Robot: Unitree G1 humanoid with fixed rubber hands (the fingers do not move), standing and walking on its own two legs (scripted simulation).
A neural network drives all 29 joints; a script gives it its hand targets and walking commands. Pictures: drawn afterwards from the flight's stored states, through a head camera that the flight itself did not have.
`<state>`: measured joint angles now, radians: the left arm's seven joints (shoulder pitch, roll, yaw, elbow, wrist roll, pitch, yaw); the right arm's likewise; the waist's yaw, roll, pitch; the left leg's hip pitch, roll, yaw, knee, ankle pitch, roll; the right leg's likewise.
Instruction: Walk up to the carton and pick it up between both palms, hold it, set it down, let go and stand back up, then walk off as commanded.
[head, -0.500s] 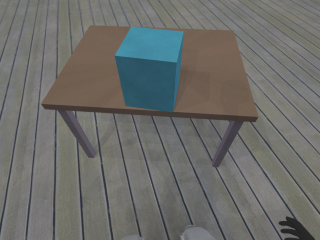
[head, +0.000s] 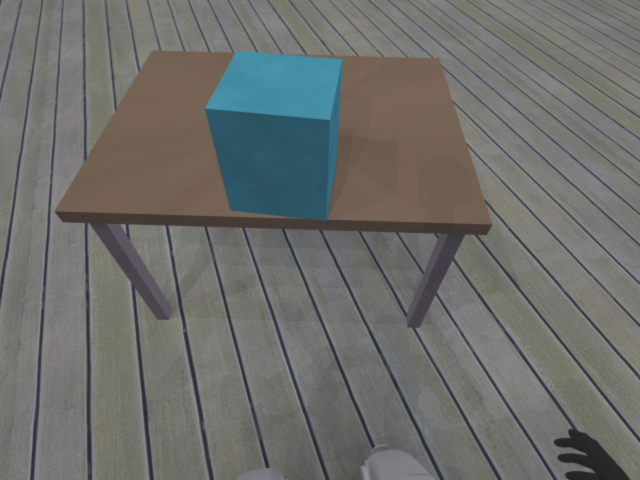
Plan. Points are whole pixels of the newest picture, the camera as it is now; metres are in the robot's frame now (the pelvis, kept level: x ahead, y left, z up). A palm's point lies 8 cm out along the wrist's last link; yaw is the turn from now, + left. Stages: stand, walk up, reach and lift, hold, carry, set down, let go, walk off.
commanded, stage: walk up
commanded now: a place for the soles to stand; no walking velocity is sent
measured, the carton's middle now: (283, 139) +0.75 +0.07 -0.03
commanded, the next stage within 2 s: none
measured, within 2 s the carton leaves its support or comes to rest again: neither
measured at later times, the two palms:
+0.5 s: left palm out of the picture +0.07 +0.31 -0.09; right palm out of the picture +0.10 -0.34 -0.07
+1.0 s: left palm out of the picture +0.10 +0.29 -0.09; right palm out of the picture +0.11 -0.36 -0.06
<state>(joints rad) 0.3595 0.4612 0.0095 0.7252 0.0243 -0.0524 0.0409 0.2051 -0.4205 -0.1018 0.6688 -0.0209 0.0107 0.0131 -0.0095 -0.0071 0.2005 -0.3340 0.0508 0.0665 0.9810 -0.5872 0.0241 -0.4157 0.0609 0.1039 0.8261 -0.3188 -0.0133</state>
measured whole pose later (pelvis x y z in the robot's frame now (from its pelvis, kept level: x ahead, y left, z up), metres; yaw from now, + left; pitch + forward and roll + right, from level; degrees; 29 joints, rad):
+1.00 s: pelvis +0.01 -0.03 +0.00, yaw -3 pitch -5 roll -1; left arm 0.33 0.46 0.01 0.73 0.02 -0.07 0.04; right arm 0.19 -0.42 -0.10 0.67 -0.02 0.00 0.01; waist -0.01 0.00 0.19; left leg -0.30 0.06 0.06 0.87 -0.48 0.02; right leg -0.37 0.06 0.11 0.91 -0.48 0.00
